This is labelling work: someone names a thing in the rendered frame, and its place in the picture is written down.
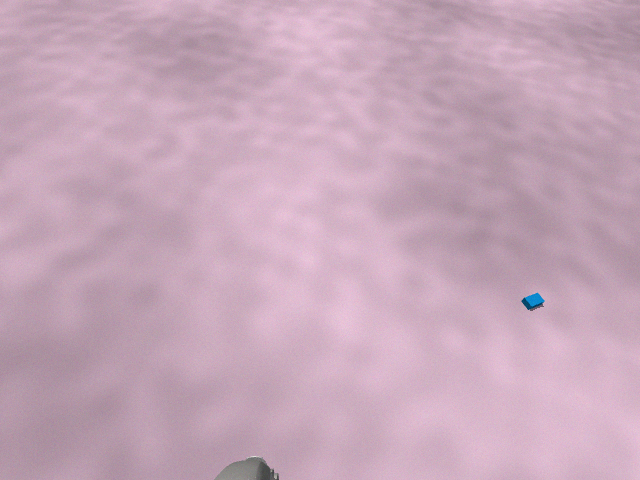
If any small box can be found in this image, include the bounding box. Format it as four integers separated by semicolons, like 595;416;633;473
521;293;545;310

